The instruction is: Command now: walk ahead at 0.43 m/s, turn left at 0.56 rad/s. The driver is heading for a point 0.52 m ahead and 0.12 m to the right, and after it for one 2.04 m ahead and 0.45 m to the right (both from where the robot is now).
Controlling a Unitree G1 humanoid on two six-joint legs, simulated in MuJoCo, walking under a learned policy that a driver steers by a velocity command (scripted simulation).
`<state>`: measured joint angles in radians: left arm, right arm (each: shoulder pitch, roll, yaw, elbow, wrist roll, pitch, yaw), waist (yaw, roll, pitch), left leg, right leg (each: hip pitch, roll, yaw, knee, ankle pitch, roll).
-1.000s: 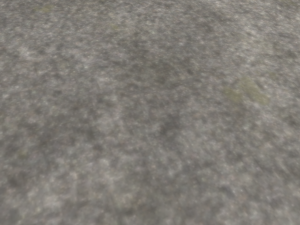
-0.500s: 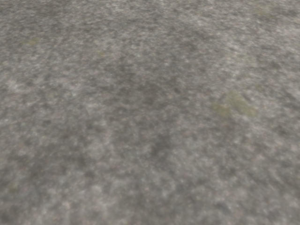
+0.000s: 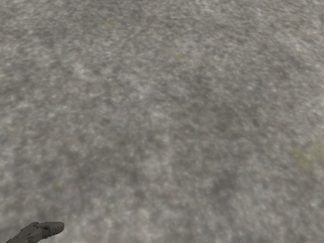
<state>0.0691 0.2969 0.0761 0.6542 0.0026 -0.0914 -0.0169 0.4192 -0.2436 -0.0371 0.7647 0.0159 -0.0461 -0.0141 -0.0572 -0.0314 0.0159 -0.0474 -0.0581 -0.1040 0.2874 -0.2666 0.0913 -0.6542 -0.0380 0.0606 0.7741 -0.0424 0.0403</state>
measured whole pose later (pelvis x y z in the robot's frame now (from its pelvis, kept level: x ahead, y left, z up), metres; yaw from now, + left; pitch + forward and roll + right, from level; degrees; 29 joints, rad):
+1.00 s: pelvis +0.45 +0.00 -0.01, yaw -23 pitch +1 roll +1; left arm 0.19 0.31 0.07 0.63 -0.01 0.07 0.01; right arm 0.14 -0.28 -0.06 0.71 -0.01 0.00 -0.02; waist -0.02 -0.01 0.07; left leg -0.30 0.04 0.13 0.42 -0.13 0.02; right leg -0.49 -0.05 0.00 0.87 -0.35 0.06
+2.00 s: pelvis +0.51 -0.05 -0.01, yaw -6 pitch +2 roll -1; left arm 0.09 0.30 0.08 0.74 -0.02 -0.09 -0.02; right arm 0.33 -0.31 -0.07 0.71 0.02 -0.01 -0.02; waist -0.06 0.00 0.00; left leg -0.14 -0.06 -0.20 0.42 -0.31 0.03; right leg -0.36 0.02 0.07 0.49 -0.20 0.04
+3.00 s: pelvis +0.65 -0.12 +0.00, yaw -24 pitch +2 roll +3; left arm 0.31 0.28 0.05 0.70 -0.01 -0.02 0.02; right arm 0.12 -0.32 -0.10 0.71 0.00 -0.05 -0.01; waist 0.04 0.02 0.01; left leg -0.50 0.01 -0.08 0.76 -0.19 -0.06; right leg -0.18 0.06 0.13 0.35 -0.20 -0.08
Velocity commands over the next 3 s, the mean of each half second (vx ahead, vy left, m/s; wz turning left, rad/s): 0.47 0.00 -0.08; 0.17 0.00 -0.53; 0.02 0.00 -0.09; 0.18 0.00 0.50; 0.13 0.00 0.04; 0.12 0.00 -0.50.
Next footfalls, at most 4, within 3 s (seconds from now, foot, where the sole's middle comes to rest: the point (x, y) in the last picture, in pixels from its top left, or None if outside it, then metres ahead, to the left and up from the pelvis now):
0.22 right None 0.32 -0.11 -0.79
0.66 left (126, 217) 0.59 0.08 -0.79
1.10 right None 0.46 -0.14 -0.79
1.58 left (129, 237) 0.51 0.07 -0.79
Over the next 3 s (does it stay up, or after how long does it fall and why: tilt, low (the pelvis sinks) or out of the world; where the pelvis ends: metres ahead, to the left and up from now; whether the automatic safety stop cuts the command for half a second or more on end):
stays up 0.65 -0.12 0.00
